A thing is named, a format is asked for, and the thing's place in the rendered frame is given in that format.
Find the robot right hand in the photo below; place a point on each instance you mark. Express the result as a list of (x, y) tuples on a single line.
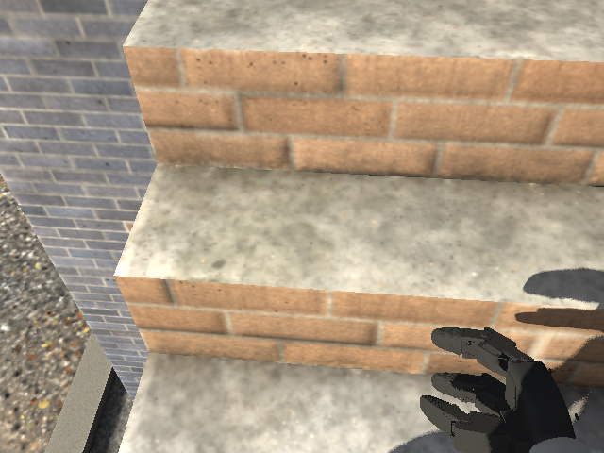
[(526, 411)]

